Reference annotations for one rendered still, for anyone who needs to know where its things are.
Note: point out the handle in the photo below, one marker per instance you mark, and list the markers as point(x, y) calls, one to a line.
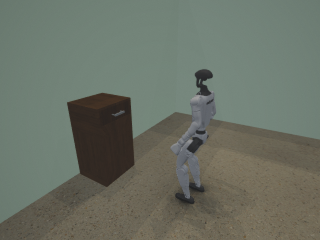
point(119, 113)

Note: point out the robot right foot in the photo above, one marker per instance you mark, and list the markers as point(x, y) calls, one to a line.
point(193, 186)

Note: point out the robot right upper arm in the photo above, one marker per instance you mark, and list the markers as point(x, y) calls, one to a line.
point(213, 105)

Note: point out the drawer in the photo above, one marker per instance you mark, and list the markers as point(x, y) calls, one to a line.
point(106, 116)

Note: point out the robot left forearm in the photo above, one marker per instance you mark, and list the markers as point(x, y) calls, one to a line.
point(190, 132)

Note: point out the robot left hand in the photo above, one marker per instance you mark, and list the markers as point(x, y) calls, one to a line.
point(176, 149)

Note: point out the cabinet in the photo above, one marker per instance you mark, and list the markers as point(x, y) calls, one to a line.
point(103, 153)

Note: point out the robot right shin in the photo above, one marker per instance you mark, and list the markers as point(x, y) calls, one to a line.
point(195, 172)

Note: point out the robot left upper arm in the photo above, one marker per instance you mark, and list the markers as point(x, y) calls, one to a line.
point(195, 104)

